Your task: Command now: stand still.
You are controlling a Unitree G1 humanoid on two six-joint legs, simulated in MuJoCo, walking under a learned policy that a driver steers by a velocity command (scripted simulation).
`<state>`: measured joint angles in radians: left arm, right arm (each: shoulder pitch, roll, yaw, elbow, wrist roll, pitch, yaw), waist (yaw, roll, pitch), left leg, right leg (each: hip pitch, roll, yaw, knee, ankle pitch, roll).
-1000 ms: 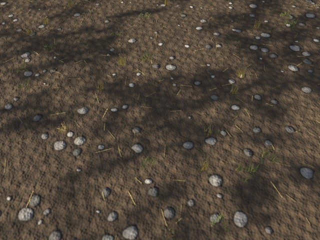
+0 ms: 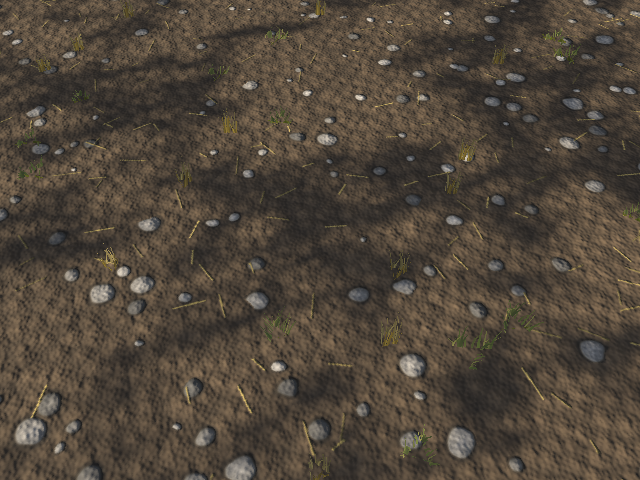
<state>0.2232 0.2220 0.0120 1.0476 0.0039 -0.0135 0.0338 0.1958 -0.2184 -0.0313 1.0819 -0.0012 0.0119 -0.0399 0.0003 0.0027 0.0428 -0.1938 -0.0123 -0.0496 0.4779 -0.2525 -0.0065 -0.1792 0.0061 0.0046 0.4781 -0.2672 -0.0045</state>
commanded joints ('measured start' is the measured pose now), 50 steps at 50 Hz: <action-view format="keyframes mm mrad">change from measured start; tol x16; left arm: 1 31 103 16 -19 -1 -7 3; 31 190 179 56 23 -31 -35 3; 50 -322 35 15 -226 -30 -93 -66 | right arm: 1 25 -101 -13 -17 0 -8 -3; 32 60 -29 5 -37 25 -88 23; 38 486 -210 -51 70 11 -116 37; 42 278 -80 -6 -11 10 -133 51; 50 360 -134 -6 -31 1 -100 14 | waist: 1 0 -1 -3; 31 34 -178 105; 35 -91 -112 109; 38 -141 302 27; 41 -40 64 86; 50 -83 90 107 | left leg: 1 1 24 -17 -74 130 20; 23 -20 21 -4 -74 113 17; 27 -138 -28 40 0 -370 52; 30 -266 -22 87 202 -216 54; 32 -241 26 63 288 -181 79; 35 94 -7 99 -27 -103 105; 38 347 404 -660 -339 -328 298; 45 264 221 -143 -339 257 179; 50 111 194 -46 -403 271 184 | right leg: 1 -37 -30 29 -93 99 -14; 23 -48 -23 29 -94 93 -21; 27 -119 -42 88 -131 -468 -84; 30 -50 -242 373 -266 -587 -198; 35 -288 -175 232 -195 -364 -141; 37 -514 15 -40 334 -156 -40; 40 -745 -65 81 733 -122 -82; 50 -478 -53 -78 185 268 -9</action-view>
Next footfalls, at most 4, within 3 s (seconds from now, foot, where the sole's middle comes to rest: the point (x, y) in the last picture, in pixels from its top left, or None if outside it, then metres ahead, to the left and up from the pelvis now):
1.16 right None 0.43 -0.11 -0.78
1.72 left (283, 376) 0.75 0.12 -0.78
2.24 right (384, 360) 0.79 -0.12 -0.78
2.72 left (341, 249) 1.14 -0.02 -0.78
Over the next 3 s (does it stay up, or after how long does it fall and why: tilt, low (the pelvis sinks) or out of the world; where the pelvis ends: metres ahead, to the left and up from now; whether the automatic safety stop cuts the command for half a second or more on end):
stays up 1.09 -0.10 0.01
